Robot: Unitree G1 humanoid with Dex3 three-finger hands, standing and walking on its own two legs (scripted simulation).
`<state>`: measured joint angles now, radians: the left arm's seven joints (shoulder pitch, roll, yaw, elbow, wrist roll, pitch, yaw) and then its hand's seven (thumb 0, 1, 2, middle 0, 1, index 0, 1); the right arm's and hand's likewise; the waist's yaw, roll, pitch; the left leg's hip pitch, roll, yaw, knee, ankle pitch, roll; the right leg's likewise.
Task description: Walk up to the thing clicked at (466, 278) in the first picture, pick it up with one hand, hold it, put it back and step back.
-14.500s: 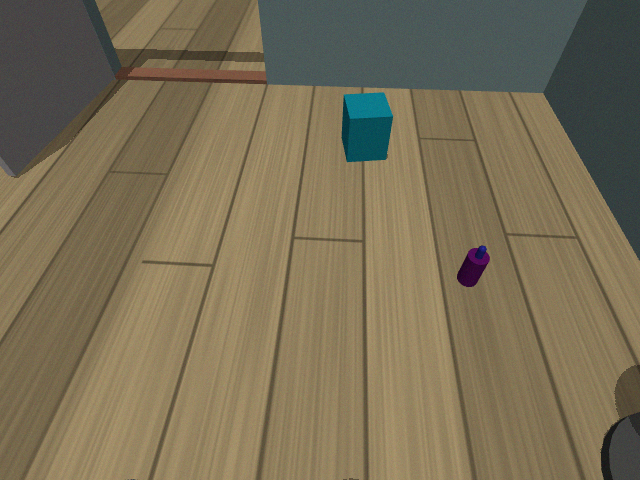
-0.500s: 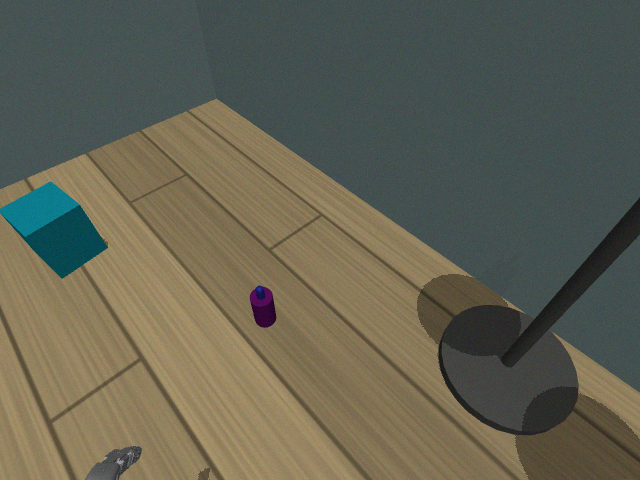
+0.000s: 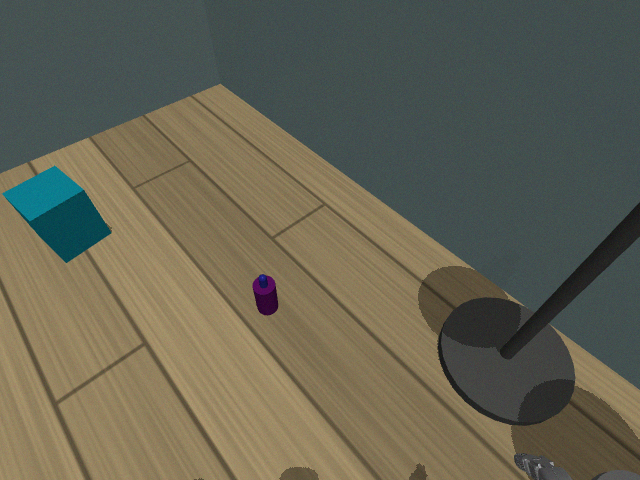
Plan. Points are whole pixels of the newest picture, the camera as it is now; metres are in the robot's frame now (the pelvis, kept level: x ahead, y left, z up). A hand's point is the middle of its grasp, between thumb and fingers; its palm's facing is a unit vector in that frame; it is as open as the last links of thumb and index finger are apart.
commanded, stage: stand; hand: left
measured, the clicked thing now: (265, 291) +0.75 +0.20 -0.68
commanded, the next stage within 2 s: walk up in 0.80 s
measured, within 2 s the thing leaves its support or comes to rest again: neither
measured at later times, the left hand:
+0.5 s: hand out of the picture +0.07 +0.24 -0.15, palm faces -0.05 -0.94 -0.34, open 7.4 cm
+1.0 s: hand out of the picture +0.06 +0.28 -0.15, palm faces +0.05 -0.93 -0.36, open 7.4 cm
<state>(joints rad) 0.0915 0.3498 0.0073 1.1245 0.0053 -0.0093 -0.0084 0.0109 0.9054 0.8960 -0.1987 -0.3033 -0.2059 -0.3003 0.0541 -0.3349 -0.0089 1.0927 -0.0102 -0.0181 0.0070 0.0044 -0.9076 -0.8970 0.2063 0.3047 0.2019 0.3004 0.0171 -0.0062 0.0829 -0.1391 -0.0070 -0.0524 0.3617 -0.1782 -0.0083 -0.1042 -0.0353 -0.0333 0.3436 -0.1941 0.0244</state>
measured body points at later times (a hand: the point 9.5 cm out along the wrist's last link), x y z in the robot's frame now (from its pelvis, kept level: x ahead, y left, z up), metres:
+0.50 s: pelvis -0.01 -0.01 +0.00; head +0.00 -0.01 +0.45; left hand +0.07 +0.29 -0.13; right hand +0.05 -0.31 -0.13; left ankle +0.01 +0.12 -0.75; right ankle +0.00 -0.13 -0.75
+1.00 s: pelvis +0.02 +0.01 +0.00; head +0.03 +0.01 +0.45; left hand +0.06 +0.33 -0.12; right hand +0.09 -0.32 -0.12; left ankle +0.06 +0.14 -0.72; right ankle +0.00 -0.13 -0.75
